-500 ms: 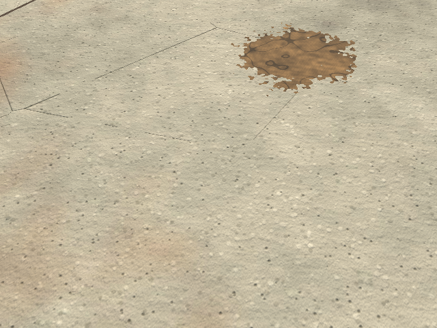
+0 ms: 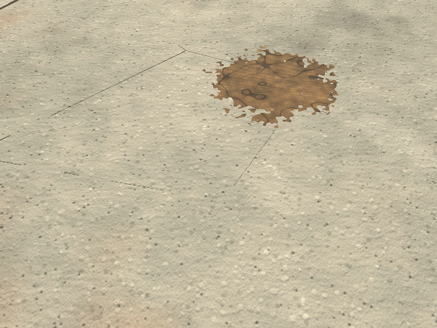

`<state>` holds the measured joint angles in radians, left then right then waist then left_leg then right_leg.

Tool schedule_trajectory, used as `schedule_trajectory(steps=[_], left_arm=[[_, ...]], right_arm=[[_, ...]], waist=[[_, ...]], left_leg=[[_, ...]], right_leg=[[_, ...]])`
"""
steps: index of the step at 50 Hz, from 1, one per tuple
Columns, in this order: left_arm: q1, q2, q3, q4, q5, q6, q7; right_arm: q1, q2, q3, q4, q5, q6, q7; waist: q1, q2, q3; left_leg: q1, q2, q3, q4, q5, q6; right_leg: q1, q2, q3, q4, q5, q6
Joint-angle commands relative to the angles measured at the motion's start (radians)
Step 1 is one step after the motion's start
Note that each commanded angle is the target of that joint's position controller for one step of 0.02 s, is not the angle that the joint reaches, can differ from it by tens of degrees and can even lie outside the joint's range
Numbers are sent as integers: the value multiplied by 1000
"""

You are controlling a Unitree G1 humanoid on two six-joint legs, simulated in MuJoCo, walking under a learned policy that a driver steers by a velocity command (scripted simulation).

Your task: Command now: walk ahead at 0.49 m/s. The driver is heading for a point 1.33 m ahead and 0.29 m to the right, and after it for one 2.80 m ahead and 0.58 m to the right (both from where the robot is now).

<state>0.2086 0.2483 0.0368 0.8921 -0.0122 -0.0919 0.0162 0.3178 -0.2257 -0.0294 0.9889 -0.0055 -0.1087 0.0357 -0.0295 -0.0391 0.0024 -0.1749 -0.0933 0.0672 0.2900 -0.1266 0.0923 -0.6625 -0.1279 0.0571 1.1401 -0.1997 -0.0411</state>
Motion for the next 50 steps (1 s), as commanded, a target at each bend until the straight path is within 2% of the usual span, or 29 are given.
schedule_trajectory(steps=[1, 5, 8, 10, 12, 13, 14, 15, 16, 17, 18, 19, 20, 21, 23, 26, 28, 32, 37, 40, 41, 42, 43, 44, 45, 46, 47, 48, 50], left_arm=[[35, 47, 14, -42, 13, 3, 7], [-128, 29, 7, -85, 3, -9, -6], [-215, 33, 2, -113, -7, -12, -23], [-249, 43, 3, -134, -10, -18, -36], [-226, 65, 10, -140, -10, -27, -46], [-172, 84, 19, -129, -9, -31, -48], [-46, 119, 41, -91, -7, -33, -45], [158, 190, 68, -39, -1, -35, -37], [294, 307, 97, -12, 15, -27, -35], [310, 230, 75, -8, 12, -26, -39], [218, 167, 54, -23, 7, -28, -39], [117, 130, 41, -48, 5, -26, -39], [49, 98, 30, -59, 8, -24, -44], [18, 74, 22, -59, 14, -26, -49], [35, 72, 23, -36, 17, -31, -53], [92, 110, 33, -3, 18, -32, -40], [124, 113, 33, 11, 16, -24, -28], [178, 128, 34, 35, 6, -17, -15], [247, 136, 41, 82, -3, 2, -7], [225, 153, 50, 86, -6, 15, -1], [203, 163, 53, 82, -5, 20, -1], [189, 150, 48, 78, -3, 25, -2], [180, 120, 33, 60, 7, 25, -5], [296, 2, -2, 50, 9, 8, -15], [295, 21, 0, 69, -9, -17, -19], [201, 120, 30, 42, -41, -28, -19], [133, 130, 34, 20, -43, -27, -12], [99, 119, 40, 16, -30, -17, -3], [151, 70, 46, 32, -23, 17, 1]], right_arm=[[-40, -132, -21, -55, 1, -18, -20], [41, -160, -25, -38, 17, -5, -35], [96, -169, -29, -16, 26, 6, -36], [114, -170, -32, -5, 27, 16, -38], [105, -182, -38, -3, 27, 27, -40], [85, -189, -40, -7, 27, 33, -41], [67, -177, -34, -13, 22, 38, -40], [57, -138, -18, -33, 8, 38, -40], [159, -23, 18, -51, 4, 17, -30], [161, -56, 13, -36, 20, -12, -25], [69, -155, -13, -62, 47, -26, -21], [2, -163, -15, -80, 49, -28, -25], [-33, -149, -19, -85, 35, -22, -31], [-25, -135, -25, -84, 25, -7, -36], [11, -89, -22, -72, 21, 19, -38], [-60, -91, -29, -102, 13, 30, -43], [-139, -83, -30, -128, 9, 28, -41], [-282, -64, -22, -167, 16, 20, -29], [-405, -69, -16, -216, 26, 9, -4], [-377, -95, -25, -222, 27, -1, 10], [-315, -117, -36, -207, 26, -4, 9], [-181, -152, -59, -166, 23, -5, 4], [15, -215, -84, -117, 15, -6, -7], [151, -316, -109, -93, -4, 0, -14], [152, -244, -85, -94, 1, 2, -14], [71, -189, -68, -101, 9, -1, -16], [-24, -150, -55, -120, 12, -3, -17], [-94, -110, -44, -124, 8, -8, -12], [-141, -75, -37, -112, -8, -16, -8]], waist=[[47, 75, 54], [-12, 76, 53], [-46, 86, 71], [-48, 91, 81], [-22, 104, 67], [15, 115, 38], [80, 107, -34], [157, 55, -178], [143, -195, -325], [148, -223, -391], [130, -151, -240], [99, -78, -155], [71, -21, -88], [38, -32, -55], [11, -42, -35], [12, -16, 4], [29, -14, 18], [71, -20, 50], [101, -21, 97], [63, -38, 68], [26, -54, 26], [-44, -46, -49], [-121, -3, -183], [-97, 227, -349], [-104, 273, -425], [-91, 213, -259], [-57, 151, -155], [-23, 104, -81], [34, 149, -32]], left_leg=[[-107, 279, -208, -207, 69, 171], [-16, 264, -160, -190, 85, 127], [73, 294, -165, -158, 57, 121], [145, 327, -179, -118, 58, 113], [189, 351, -193, -64, 108, 97], [191, 345, -184, -1, 223, 84], [172, 298, -144, 149, 388, 61], [31, 237, -87, 420, 360, 26], [-395, 68, -10, 832, -15, -56], [-543, 44, -165, 998, -420, -46], [-628, 108, -186, 1060, -363, -23], [-609, 166, -156, 1029, -264, -16], [-569, 200, -139, 963, -191, -22], [-508, 230, -142, 902, -142, -26], [-445, 235, -125, 857, -96, -39], [-529, 241, -121, 744, 8, -62], [-569, 239, -117, 626, 98, -72], [-527, 204, -82, 397, 240, -71], [-558, 184, -80, 269, 183, -46], [-461, 155, -58, 228, 78, -11], [-351, 123, -30, 221, 54, 5], [-153, 87, -6, 204, 59, 27], [163, 177, -103, 239, 84, 75], [584, 455, -542, 189, -53, 223], [600, 521, -794, 38, -130, 244], [460, 490, -642, 18, -162, 181], [295, 458, -491, -10, -126, 139], [149, 414, -383, -57, -81, 111], [-2, 353, -235, -124, -22, 78]], right_leg=[[-21, -42, 1, -140, 161, 28], [10, 3, -37, -431, 307, 36], [15, 24, -48, -534, 282, 37], [8, 32, -43, -583, 218, 17], [65, 49, -52, -624, 136, -11], [153, 73, -73, -645, 108, -28], [320, 107, -100, -667, 100, -53], [614, 23, -6, -639, 125, -108], [1025, -229, 426, -696, 17, -264], [1071, -284, 688, -835, -66, -301], [948, -251, 550, -843, -71, -243], [800, -211, 400, -860, 3, -208], [667, -166, 300, -900, 73, -191], [578, -126, 223, -936, 115, -171], [501, -92, 147, -980, 194, -177], [516, -89, 85, -1006, 313, -189], [543, -83, 57, -1014, 327, -180], [565, -63, 6, -1035, 261, -154], [716, -121, 13, -987, 257, -149], [768, -143, 11, -905, 404, -127], [763, -132, -2, -836, 564, -115], [716, -87, -24, -678, 693, -95], [537, -30, -53, -421, 574, -63], [111, 141, -98, 2, 99, 14], [-12, 181, 78, 173, -366, 4], [-95, 123, 99, 232, -319, -14], [-85, 61, 63, 196, -219, -22], [-39, 24, 50, 132, -143, -21], [78, -16, 55, 61, -62, -22]])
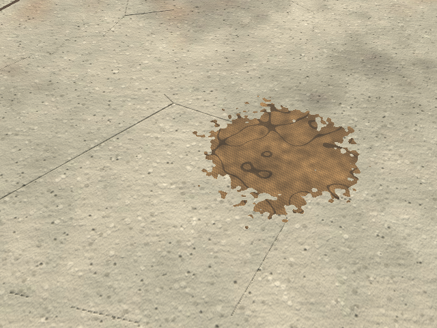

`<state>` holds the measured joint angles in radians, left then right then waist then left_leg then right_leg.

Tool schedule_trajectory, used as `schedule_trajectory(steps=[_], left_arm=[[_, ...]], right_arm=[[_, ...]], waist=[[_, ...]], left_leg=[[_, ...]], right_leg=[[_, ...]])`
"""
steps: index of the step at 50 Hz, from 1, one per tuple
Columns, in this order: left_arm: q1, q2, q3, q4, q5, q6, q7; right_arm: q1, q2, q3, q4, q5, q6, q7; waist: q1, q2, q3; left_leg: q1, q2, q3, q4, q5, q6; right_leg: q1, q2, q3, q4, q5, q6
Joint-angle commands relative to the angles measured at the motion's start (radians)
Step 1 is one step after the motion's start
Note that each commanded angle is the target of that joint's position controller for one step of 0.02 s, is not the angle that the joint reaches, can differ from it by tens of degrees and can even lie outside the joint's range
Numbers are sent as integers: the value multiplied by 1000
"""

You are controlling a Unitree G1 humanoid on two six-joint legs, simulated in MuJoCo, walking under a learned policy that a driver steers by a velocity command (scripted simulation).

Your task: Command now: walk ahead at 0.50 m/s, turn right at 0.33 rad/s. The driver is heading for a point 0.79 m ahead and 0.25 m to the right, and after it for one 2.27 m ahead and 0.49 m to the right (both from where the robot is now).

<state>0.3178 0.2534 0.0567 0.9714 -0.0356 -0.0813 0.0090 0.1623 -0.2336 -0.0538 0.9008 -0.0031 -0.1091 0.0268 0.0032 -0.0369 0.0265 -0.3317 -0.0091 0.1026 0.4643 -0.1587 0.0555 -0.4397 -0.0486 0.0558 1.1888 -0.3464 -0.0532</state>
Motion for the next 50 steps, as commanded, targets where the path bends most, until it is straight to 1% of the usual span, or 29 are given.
schedule_trajectory(steps=[1, 5, 10, 13, 16, 17, 19, 20, 21, 22, 23, 24, 25, 26, 27, 28, 29, 31, 33, 35, 37, 41, 44, 45, 46, 47, 48, 49, 50], left_arm=[[60, 38, 25, -41, -1, 20, 8], [-27, 43, 37, -83, 8, 38, 10], [-174, 23, 29, -139, 17, 27, -19], [-276, 6, 17, -190, 18, 27, -39], [-335, 6, 13, -241, 14, 28, -60], [-331, 14, 17, -254, 12, 29, -66], [-270, 52, 35, -263, 12, 34, -72], [-175, 88, 53, -249, 8, 36, -72], [-16, 146, 86, -211, 6, 36, -63], [122, 246, 120, -181, 11, 44, -37], [59, 321, 124, -211, 9, 34, -34], [107, 233, 96, -213, 24, 26, -38], [73, 173, 80, -211, 30, 15, -37], [-5, 136, 68, -224, 22, 6, -41], [-70, 87, 51, -238, 19, 4, -41], [-98, 97, 50, -256, 29, 3, -34], [-105, 107, 51, -261, 25, 1, -30], [-83, 137, 57, -261, 23, -2, -17], [-48, 159, 62, -256, 21, -1, -3], [-22, 150, 59, -247, 19, 3, 3], [14, 141, 55, -230, 20, 3, 2], [67, 143, 53, -195, 17, 3, -1], [70, 159, 57, -184, 22, 14, 7], [50, 164, 57, -188, 22, 18, 8], [32, 150, 51, -195, 24, 21, 8], [14, 119, 35, -216, 34, 21, 5], [153, 51, 16, -214, 20, 6, 1], [153, 75, 12, -207, 9, -6, -1], [59, 147, 29, -224, -4, -12, -5]], right_arm=[[22, -70, -16, -13, -12, -19, -1], [63, -112, -28, 19, -19, -21, -23], [101, -137, -31, 30, -13, -9, -47], [165, -152, -37, 50, -4, 8, -54], [192, -169, -45, 57, 7, 31, -55], [177, -179, -48, 51, 11, 37, -56], [146, -212, -57, 36, 18, 48, -62], [127, -226, -61, 28, 19, 55, -65], [101, -226, -59, 18, 25, 57, -64], [108, -194, -46, -7, 7, 46, -62], [182, -47, -3, -63, -5, 7, -42], [70, -132, -18, -87, 34, -43, -22], [-2, -151, -23, -112, 62, -60, -16], [-5, -141, -22, -105, 47, -63, -22], [-11, -150, -33, -90, 18, -48, -31], [25, -150, -38, -96, 13, -33, -30], [39, -152, -42, -99, 6, -19, -30], [10, -128, -39, -113, -6, -2, -34], [-74, -110, -31, -141, -12, 3, -37], [-132, -87, -20, -152, -9, 1, -30], [-189, -76, -12, -165, -1, -4, -21], [-263, -113, -15, -200, 9, -17, -4], [-232, -141, -22, -204, 9, -31, 6], [-174, -156, -29, -190, 8, -34, 6], [-60, -183, -45, -155, 3, -37, 2], [108, -227, -58, -127, -10, -37, -2], [250, -306, -83, -96, -17, -27, -3], [273, -238, -65, -73, 9, -21, 7], [200, -180, -47, -87, 22, -17, 5]], waist=[[11, 141, -44], [10, 98, 8], [-29, 79, 39], [-68, 61, 75], [-76, 69, 88], [-60, 81, 78], [-6, 130, 10], [52, 144, -46], [140, 124, -129], [181, -10, -216], [50, -237, -311], [123, -110, -372], [114, -69, -249], [55, 38, -156], [25, 73, -111], [-14, 16, -103], [-27, 25, -88], [-32, 37, -67], [-7, 20, -41], [23, -15, -38], [57, -40, -31], [87, -54, 0], [58, -78, 1], [22, -86, -23], [-34, -71, -94], [-106, -19, -230], [-90, 232, -383], [-98, 315, -383], [-101, 206, -216]], left_leg=[[126, 259, -219, -317, 54, 119], [152, 257, -93, -344, 191, 124], [231, 252, 20, -355, 236, 98], [343, 285, 54, -331, 274, 96], [448, 317, 85, -263, 388, 89], [456, 318, 104, -222, 505, 80], [460, 314, 133, -79, 848, 58], [441, 304, 142, 65, 962, 46], [353, 264, 158, 280, 909, 14], [87, 206, 157, 606, 510, -33], [-352, -35, 10, 973, -380, -91], [-457, -5, -201, 1022, -381, -56], [-507, 44, -198, 974, -305, -25], [-457, 93, -196, 862, -230, -19], [-384, 127, -182, 771, -185, -19], [-318, 139, -191, 738, -165, -35], [-288, 142, -188, 694, -162, -56], [-276, 133, -164, 586, -108, -89], [-302, 114, -147, 434, 10, -113], [-261, 89, -135, 267, 158, -110], [-213, 65, -121, 153, 275, -99], [-252, 58, -137, 64, 249, -59], [-230, 45, -129, 26, 127, -15], [-149, 24, -105, 2, 104, 5], [13, 8, -90, -16, 127, 34], [280, 125, -208, 25, 163, 97], [672, 342, -611, -13, 11, 255], [716, 398, -864, -160, -199, 277], [589, 373, -762, -179, -315, 226]], right_leg=[[-133, -96, 52, 6, 104, -9], [-261, -91, 81, -103, 262, 7], [-282, -72, 9, -366, 440, 13], [-331, -68, -37, -460, 419, 1], [-348, -50, -91, -514, 314, -20], [-303, -30, -118, -530, 268, -35], [-147, 41, -185, -526, 169, -72], [-16, 82, -203, -538, 137, -99], [222, 122, -193, -629, 212, -139], [521, -24, 60, -670, 207, -201], [825, -275, 674, -815, 106, -411], [848, -291, 746, -913, 93, -391], [754, -255, 576, -900, 165, -335], [586, -204, 440, -901, 272, -292], [464, -150, 330, -917, 346, -239], [374, -149, 317, -937, 403, -259], [321, -138, 305, -953, 435, -263], [249, -109, 245, -972, 470, -256], [226, -87, 202, -978, 495, -238], [214, -49, 146, -969, 459, -199], [212, -45, 136, -970, 379, -174], [336, -113, 203, -918, 334, -167], [434, -160, 246, -855, 442, -147], [441, -147, 234, -800, 571, -132], [425, -96, 196, -675, 710, -110], [295, -39, 148, -437, 619, -78], [-76, 116, 56, -53, 221, 9], [-261, 135, 118, 78, -223, 11], [-348, 72, 129, 143, -163, 1]])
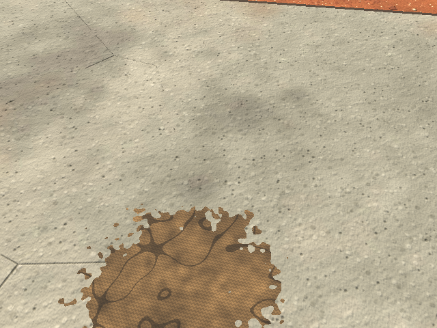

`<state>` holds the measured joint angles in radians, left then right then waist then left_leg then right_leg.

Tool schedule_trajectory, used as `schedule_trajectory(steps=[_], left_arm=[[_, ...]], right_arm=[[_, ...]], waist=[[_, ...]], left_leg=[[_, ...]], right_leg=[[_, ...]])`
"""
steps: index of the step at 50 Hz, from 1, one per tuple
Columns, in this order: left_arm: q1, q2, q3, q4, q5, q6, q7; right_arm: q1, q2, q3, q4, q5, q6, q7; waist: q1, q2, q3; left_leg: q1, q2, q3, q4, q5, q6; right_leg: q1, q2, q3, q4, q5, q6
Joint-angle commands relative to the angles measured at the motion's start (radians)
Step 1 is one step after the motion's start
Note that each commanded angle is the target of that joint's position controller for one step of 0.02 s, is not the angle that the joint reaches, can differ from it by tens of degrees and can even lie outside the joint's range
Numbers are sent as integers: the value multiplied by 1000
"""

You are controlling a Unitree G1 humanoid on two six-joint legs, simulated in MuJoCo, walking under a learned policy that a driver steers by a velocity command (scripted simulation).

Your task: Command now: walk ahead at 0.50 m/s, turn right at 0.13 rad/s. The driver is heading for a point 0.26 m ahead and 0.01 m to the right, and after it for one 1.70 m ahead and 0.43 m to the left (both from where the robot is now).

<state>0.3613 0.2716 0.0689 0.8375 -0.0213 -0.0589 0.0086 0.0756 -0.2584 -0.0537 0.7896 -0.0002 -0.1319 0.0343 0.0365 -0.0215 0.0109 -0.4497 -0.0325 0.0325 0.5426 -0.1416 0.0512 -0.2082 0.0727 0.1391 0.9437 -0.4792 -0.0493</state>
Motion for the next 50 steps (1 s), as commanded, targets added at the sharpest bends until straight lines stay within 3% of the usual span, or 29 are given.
schedule_trajectory(steps=[1, 2, 3, 5, 8, 12, 14, 18, 20, 21, 22, 23, 24, 25, 26, 27, 28, 29, 31, 34, 37, 40, 45, 47, 48, 49, 50], left_arm=[[-63, 131, 15, -111, -12, -36, -4], [-105, 121, 17, -122, 5, -35, -4], [-97, 113, 22, -120, 13, -30, -2], [-58, 76, 17, -109, 12, -19, -1], [-125, 60, 10, -134, 19, -15, 4], [-246, 32, -2, -161, 18, -24, -4], [-313, 23, -8, -178, 12, -28, -13], [-428, 30, -11, -224, 3, -39, -37], [-428, 49, -5, -236, 3, -50, -47], [-392, 67, 2, -229, 4, -54, -48], [-306, 94, 15, -207, 7, -58, -45], [-152, 145, 40, -163, 15, -60, -36], [44, 225, 61, -135, 34, -58, -21], [77, 278, 69, -114, 36, -47, -24], [81, 172, 47, -119, 29, -40, -21], [13, 131, 31, -121, 22, -41, -16], [-55, 107, 22, -123, 24, -42, -16], [-108, 80, 14, -120, 26, -45, -20], [-161, 61, 12, -109, 33, -57, -24], [-172, 89, 24, -83, 35, -70, -18], [-153, 112, 33, -58, 38, -65, -5], [-130, 139, 40, -42, 32, -56, 4], [-67, 179, 56, -6, 6, -24, 8], [-82, 206, 63, -6, -3, -10, 11], [-93, 220, 66, -9, -7, -2, 13], [-113, 223, 65, -13, -12, 7, 15], [-100, 198, 54, -19, -2, 6, 18]], right_arm=[[207, -130, -36, 2, 11, 16, -5], [157, -109, -26, -4, 1, 20, -3], [135, -92, -18, -7, -9, 16, -3], [137, -95, -17, 4, -6, 12, -2], [177, -140, -27, 27, 0, 11, -13], [236, -153, -27, 52, 12, 25, -26], [276, -159, -26, 69, 18, 31, -28], [347, -164, -25, 102, 21, 52, -30], [349, -177, -30, 110, 24, 65, -36], [336, -190, -34, 108, 25, 70, -39], [309, -201, -36, 102, 27, 73, -41], [295, -183, -29, 92, 22, 72, -41], [278, -125, -6, 56, -2, 66, -40], [429, -7, 27, 49, 14, 45, -33], [378, -127, -2, 69, 40, 34, -32], [283, -169, -17, 39, 52, 33, -32], [236, -155, -18, 33, 44, 37, -36], [217, -143, -24, 29, 31, 46, -39], [256, -98, -24, 33, 35, 75, -37], [225, -71, -26, 4, 29, 101, -38], [163, -65, -25, -23, 23, 101, -26], [56, -49, -15, -58, 20, 93, -5], [-67, -62, -14, -132, 20, 96, 20], [-45, -87, -26, -147, 19, 100, 26], [14, -109, -40, -141, 20, 103, 25], [147, -146, -64, -110, 24, 104, 21], [319, -221, -103, -62, 26, 109, 5]], waist=[[-113, 100, -108], [-87, 61, -34], [-57, 80, -19], [-34, 112, -25], [-42, 91, -11], [-82, 86, 0], [-109, 85, 17], [-141, 88, 55], [-115, 100, 54], [-88, 113, 35], [-32, 119, -13], [40, 104, -121], [114, -2, -290], [42, -279, -434], [85, -180, -396], [79, -133, -233], [48, -69, -154], [18, -61, -90], [-36, -87, -46], [-59, -53, -2], [-47, -37, 15], [-9, -22, 43], [26, -23, 81], [-5, -49, 48], [-44, -67, 3], [-124, -55, -65], [-198, -7, -157]], left_leg=[[558, 359, -564, -277, -290, 196], [424, 319, -476, -312, -198, 187], [349, 287, -415, -335, -114, 174], [289, 250, -328, -371, 1, 177], [295, 248, -246, -403, 165, 193], [323, 203, -138, -405, 241, 152], [340, 200, -118, -401, 214, 142], [446, 254, -154, -349, 222, 142], [489, 279, -187, -298, 275, 130], [494, 282, -197, -259, 341, 121], [475, 261, -183, -173, 474, 106], [396, 206, -147, -4, 520, 77], [177, 132, -101, 307, 249, 35], [-193, -10, -79, 626, -419, -18], [-289, 39, -175, 742, -439, -19], [-341, 81, -153, 758, -350, -17], [-307, 121, -134, 725, -266, -22], [-272, 145, -131, 679, -214, -27], [-183, 172, -133, 637, -156, -33], [-218, 182, -139, 580, -79, -48], [-252, 178, -133, 433, 76, -54], [-221, 163, -74, 263, 191, -42], [-252, 139, -11, 129, 89, 3], [-172, 90, 42, 114, -16, 38], [-80, 48, 75, 113, -65, 59], [98, -5, 103, 58, -39, 90], [389, -15, 42, 21, 11, 131]], right_leg=[[-569, -105, -5, 359, 59, -7], [-543, -139, -30, 290, 120, -5], [-488, -173, -31, 232, 164, -5], [-430, -189, -53, 171, 198, 7], [-486, -205, -75, 43, 304, 39], [-463, -184, -106, -204, 514, 50], [-434, -164, -125, -301, 572, 50], [-453, -137, -130, -400, 526, 34], [-417, -121, -122, -447, 451, 15], [-351, -106, -128, -465, 418, 5], [-213, -81, -148, -499, 417, -14], [33, -94, -142, -491, 457, -47], [362, -293, 56, -438, 505, -116], [666, -524, 481, -520, 369, -265], [612, -497, 519, -584, 226, -246], [475, -460, 354, -610, 248, -197], [332, -417, 244, -646, 307, -170], [216, -382, 161, -688, 350, -158], [85, -348, 47, -764, 387, -146], [36, -352, -69, -813, 489, -155], [67, -334, -177, -822, 530, -141], [89, -324, -261, -825, 532, -119], [257, -377, -311, -758, 599, -92], [297, -382, -339, -653, 863, -70], [302, -375, -355, -550, 1033, -57], [265, -344, -384, -367, 1123, -33], [97, -300, -397, -107, 985, 11]])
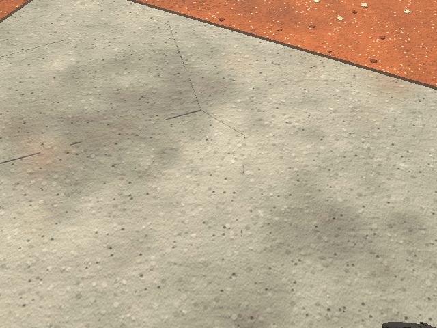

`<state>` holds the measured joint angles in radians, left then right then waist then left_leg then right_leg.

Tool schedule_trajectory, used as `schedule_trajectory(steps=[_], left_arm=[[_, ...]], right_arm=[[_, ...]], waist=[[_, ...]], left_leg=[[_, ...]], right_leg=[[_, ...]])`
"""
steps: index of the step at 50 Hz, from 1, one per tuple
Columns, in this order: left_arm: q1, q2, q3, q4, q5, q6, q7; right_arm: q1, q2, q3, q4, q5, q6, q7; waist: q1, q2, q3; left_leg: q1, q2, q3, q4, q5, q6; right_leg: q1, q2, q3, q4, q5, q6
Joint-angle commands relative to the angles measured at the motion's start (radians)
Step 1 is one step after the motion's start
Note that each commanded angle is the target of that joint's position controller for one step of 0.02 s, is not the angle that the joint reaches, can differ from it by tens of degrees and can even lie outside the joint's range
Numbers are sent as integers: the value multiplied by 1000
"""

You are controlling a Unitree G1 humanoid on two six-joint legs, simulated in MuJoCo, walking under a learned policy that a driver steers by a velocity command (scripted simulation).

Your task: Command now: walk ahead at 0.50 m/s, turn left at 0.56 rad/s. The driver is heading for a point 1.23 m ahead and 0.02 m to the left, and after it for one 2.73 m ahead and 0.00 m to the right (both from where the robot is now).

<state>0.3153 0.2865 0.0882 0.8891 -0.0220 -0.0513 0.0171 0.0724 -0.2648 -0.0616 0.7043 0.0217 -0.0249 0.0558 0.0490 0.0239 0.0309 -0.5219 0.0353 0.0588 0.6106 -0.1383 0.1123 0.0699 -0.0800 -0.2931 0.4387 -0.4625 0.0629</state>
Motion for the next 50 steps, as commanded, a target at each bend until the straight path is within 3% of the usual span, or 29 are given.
schedule_trajectory(steps=[1, 2, 3, 4, 5, 6, 7, 9, 11, 14, 17, 20, 23, 25, 26, 27, 28, 29, 30, 31, 32, 35, 38, 41, 44, 47, 48, 49, 50], left_arm=[[23, 47, -7, -119, 48, -19, 1], [-14, 54, -21, -148, 21, -63, -11], [-137, 129, -2, -174, -23, -90, -21], [-167, 118, -8, -184, -23, -102, -21], [-163, 117, -6, -168, 3, -103, -12], [-140, 132, 4, -155, 19, -92, -9], [-120, 132, 7, -147, 21, -77, -13], [-106, 99, 1, -142, 29, -54, -14], [-158, 73, -8, -159, 32, -43, -13], [-251, 57, -18, -179, 28, -45, -20], [-338, 48, -26, -198, 16, -52, -33], [-397, 62, -25, -222, 12, -61, -47], [-389, 78, -22, -231, 13, -71, -62], [-289, 107, -8, -207, 14, -75, -61], [-158, 141, 11, -168, 19, -76, -56], [18, 197, 25, -138, 32, -76, -49], [98, 272, 44, -114, 44, -69, -50], [100, 182, 19, -110, 21, -65, -55], [17, 140, 4, -125, 18, -61, -50], [-60, 117, -6, -140, 25, -55, -48], [-108, 89, -16, -141, 27, -52, -50], [-155, 67, -30, -120, 41, -58, -50], [-187, 107, -21, -98, 39, -50, -37], [-158, 121, -20, -67, 32, -29, -28], [-138, 119, -24, -35, 30, -10, -27], [-151, 96, -35, -19, 14, 3, -24], [-115, 68, -45, -12, 25, 0, -24], [-26, 56, -47, 2, 46, -8, -27], [11, 24, -57, 19, 45, -7, -24]], right_arm=[[353, -343, -121, 32, 11, 4, -35], [360, -324, -104, -12, 1, -14, -26], [347, -245, -82, -6, -8, -29, -19], [304, -209, -72, -6, -5, -38, -21], [227, -170, -60, -20, -2, -40, -23], [170, -130, -46, -37, -11, -40, -28], [148, -117, -39, -50, -21, -40, -32], [160, -129, -41, -43, -19, -48, -39], [196, -150, -45, -24, -16, -52, -51], [230, -152, -43, -4, -12, -51, -61], [271, -161, -42, 21, -9, -51, -62], [315, -163, -42, 51, -6, -46, -61], [329, -174, -47, 70, -6, -33, -68], [302, -186, -50, 68, -6, -25, -72], [287, -173, -43, 62, -9, -22, -72], [281, -135, -24, 41, -23, -22, -72], [418, -42, 2, 33, -13, -40, -69], [395, -105, -6, 48, -9, -53, -66], [310, -160, -22, 31, 6, -57, -63], [254, -160, -20, 19, 0, -56, -65], [221, -155, -25, 14, -16, -50, -68], [279, -86, -17, 29, -19, -16, -76], [251, -53, -3, 22, -26, -3, -84], [182, -64, -3, 20, -22, 2, -81], [119, -79, -9, 9, -23, 6, -80], [124, -85, -16, 15, -35, 2, -79], [129, -123, -24, 14, -44, -1, -84], [113, -178, -34, 4, -43, 3, -91], [95, -128, -24, 12, -38, 12, -90]], waist=[[-128, 225, -236], [-138, 202, -418], [-180, 87, -317], [-152, 55, -217], [-103, -5, -148], [-63, 5, -123], [-42, 18, -113], [-31, 12, -101], [-44, 14, -69], [-83, 35, -42], [-123, 49, -7], [-145, 49, 25], [-127, 66, 25], [-67, 87, -31], [-1, 71, -119], [69, 0, -266], [20, -279, -392], [46, -265, -395], [41, -180, -245], [11, -91, -173], [-16, -49, -116], [-85, -104, -113], [-95, -119, -134], [-60, -113, -150], [-38, -108, -122], [-67, -91, -97], [-55, -41, -111], [9, 56, -147], [23, 129, -179]], left_leg=[[792, 180, -462, -88, -3, 215], [937, 314, -914, -289, -187, 347], [891, 291, -801, -330, -153, 278], [764, 251, -662, -316, -87, 239], [611, 208, -550, -314, 11, 204], [495, 182, -465, -329, 111, 186], [428, 165, -429, -352, 160, 181], [362, 151, -363, -383, 259, 185], [339, 136, -302, -408, 305, 175], [346, 97, -233, -418, 258, 127], [358, 104, -227, -428, 138, 107], [458, 151, -262, -392, 136, 107], [560, 195, -289, -329, 242, 87], [573, 175, -267, -222, 493, 60], [537, 123, -225, -71, 609, 36], [366, 66, -185, 197, 429, 1], [-26, -116, -127, 586, -160, -89], [-144, -118, -237, 696, -457, -93], [-196, -68, -230, 741, -410, -97], [-165, -18, -185, 704, -343, -105], [-131, 13, -158, 637, -313, -114], [31, 46, -135, 467, -246, -138], [101, 45, -112, 254, -119, -155], [152, 31, -97, 113, 27, -156], [166, 25, -102, 19, 25, -143], [283, 8, -87, -184, 135, -103], [370, 64, -149, -207, 352, -81], [478, 143, -215, -149, 527, -33], [486, 167, -242, -136, 455, 17]], right_leg=[[-616, -1, 60, 774, 141, -33], [-812, 122, 318, 967, -158, -23], [-915, 65, 381, 981, -73, -51], [-918, 23, 374, 909, 14, -73], [-851, -18, 374, 820, 76, -73], [-767, -48, 375, 753, 119, -69], [-710, -58, 372, 722, 144, -64], [-678, -57, 349, 646, 187, -42], [-705, -52, 336, 537, 284, -20], [-699, -30, 327, 328, 485, -15], [-665, 0, 313, 179, 603, -25], [-709, 13, 320, 109, 569, -51], [-709, 28, 315, 60, 459, -92], [-553, 72, 273, 34, 400, -128], [-359, 86, 257, 24, 436, -159], [-62, -60, 413, 67, 476, -227], [288, -292, 862, 2, 399, -394], [298, -314, 1006, -94, 406, -400], [166, -291, 838, -85, 506, -359], [23, -251, 698, -81, 683, -332], [-98, -211, 602, -93, 826, -319], [-266, -147, 459, -145, 1008, -307], [-302, -117, 363, -160, 1070, -300], [-277, -103, 333, -164, 983, -279], [-250, -120, 363, -147, 827, -273], [-268, -88, 381, -75, 612, -218], [-298, -44, 370, -31, 511, -169], [-369, 29, 330, 11, 327, -124], [-380, 57, 298, 0, 179, -90]])
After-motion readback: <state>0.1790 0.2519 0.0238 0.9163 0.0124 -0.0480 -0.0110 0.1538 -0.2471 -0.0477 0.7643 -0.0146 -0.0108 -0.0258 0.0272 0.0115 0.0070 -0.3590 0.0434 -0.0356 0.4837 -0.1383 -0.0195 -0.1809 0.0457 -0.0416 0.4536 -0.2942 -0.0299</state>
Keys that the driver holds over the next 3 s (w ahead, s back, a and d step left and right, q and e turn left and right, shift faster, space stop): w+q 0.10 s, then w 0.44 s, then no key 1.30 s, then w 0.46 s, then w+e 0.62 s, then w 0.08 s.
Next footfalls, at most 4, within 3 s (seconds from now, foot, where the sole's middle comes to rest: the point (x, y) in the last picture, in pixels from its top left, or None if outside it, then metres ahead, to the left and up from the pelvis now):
0.54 right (262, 318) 0.49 -0.08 -0.75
0.96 left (179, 293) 0.55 0.17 -0.75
2.60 right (238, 190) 0.94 0.00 -0.75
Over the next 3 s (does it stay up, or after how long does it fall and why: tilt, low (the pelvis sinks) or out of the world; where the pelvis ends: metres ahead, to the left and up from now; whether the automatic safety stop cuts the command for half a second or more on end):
stays up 0.98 0.07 0.03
